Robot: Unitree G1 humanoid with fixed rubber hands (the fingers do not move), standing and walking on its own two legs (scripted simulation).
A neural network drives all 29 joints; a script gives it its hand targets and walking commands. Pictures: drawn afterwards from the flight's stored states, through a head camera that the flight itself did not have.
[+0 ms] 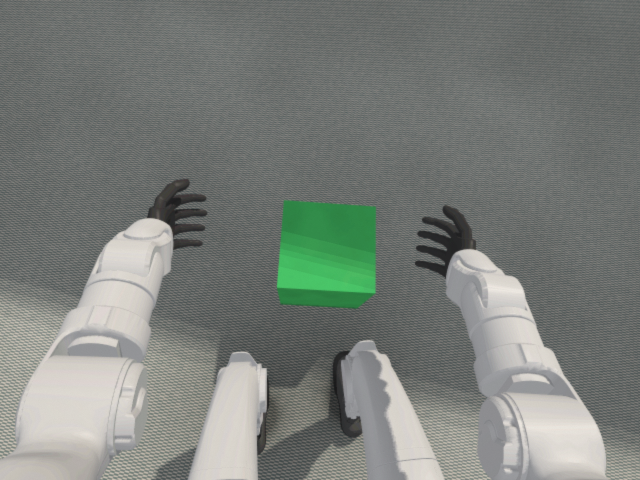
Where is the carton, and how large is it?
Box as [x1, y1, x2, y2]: [277, 200, 375, 308]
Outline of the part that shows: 284,200 277,279 277,290 280,303 356,308 375,292 375,207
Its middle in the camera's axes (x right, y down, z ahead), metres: +0.01 +0.04 +0.96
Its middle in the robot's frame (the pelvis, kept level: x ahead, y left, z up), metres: +0.50 -0.07 -0.53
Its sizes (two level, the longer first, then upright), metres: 0.210 0.200 0.250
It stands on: the floor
